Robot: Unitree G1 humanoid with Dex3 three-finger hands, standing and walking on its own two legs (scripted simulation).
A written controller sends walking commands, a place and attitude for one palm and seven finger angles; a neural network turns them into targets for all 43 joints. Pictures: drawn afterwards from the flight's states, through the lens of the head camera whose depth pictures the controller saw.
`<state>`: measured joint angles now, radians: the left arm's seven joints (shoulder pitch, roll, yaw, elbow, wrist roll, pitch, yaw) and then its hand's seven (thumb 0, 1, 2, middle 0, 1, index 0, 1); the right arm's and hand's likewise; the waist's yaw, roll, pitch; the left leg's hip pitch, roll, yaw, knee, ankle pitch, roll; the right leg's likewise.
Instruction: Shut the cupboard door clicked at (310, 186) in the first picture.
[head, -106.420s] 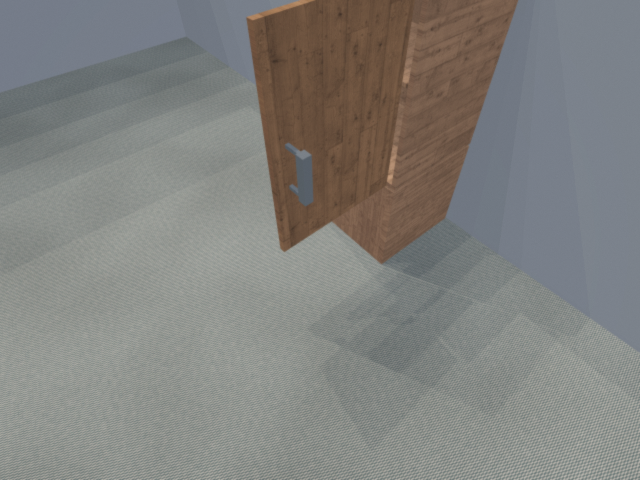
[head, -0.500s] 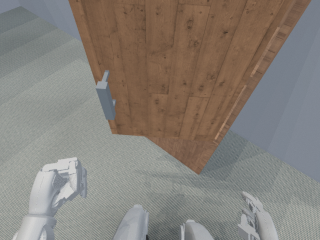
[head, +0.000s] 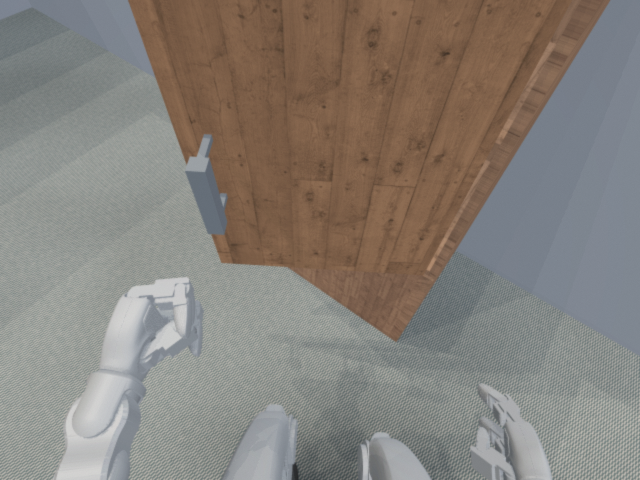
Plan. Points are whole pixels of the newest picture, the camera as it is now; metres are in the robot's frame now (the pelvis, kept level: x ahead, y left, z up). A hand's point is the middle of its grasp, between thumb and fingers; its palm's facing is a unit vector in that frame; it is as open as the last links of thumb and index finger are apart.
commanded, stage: bring the fist close to the handle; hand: left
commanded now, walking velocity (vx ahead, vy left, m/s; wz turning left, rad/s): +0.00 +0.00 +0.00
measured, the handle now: (212, 186) +0.48 +0.19 +0.05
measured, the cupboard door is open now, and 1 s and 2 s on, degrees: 34 34 21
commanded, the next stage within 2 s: push the door shut along its arc in 1.04 s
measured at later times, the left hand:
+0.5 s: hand (214, 256) +0.37 +0.16 +0.05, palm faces +0.00 -1.00 -0.05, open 3.1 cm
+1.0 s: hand (222, 251) +0.38 +0.16 +0.04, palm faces +0.00 -1.00 -0.04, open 3.1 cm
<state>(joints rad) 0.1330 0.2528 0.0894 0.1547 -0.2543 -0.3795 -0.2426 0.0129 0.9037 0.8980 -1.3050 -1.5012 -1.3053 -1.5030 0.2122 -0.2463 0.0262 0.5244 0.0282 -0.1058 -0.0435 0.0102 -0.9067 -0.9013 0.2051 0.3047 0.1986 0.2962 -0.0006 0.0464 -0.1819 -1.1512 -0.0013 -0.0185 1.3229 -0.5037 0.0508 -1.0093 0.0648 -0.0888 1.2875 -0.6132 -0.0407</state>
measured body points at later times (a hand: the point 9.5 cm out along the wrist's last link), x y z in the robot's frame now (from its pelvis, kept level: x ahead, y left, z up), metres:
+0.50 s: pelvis +0.01 +0.00 +0.01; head +0.10 +0.01 +0.45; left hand +0.36 +0.22 +0.06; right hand +0.15 -0.25 -0.10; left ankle +0.07 +0.08 -0.61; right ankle +0.01 -0.10 -0.61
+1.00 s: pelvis +0.01 -0.01 +0.01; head +0.10 -0.01 +0.45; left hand +0.37 +0.21 +0.05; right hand +0.12 -0.27 -0.10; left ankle +0.07 +0.08 -0.61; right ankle +0.01 -0.10 -0.61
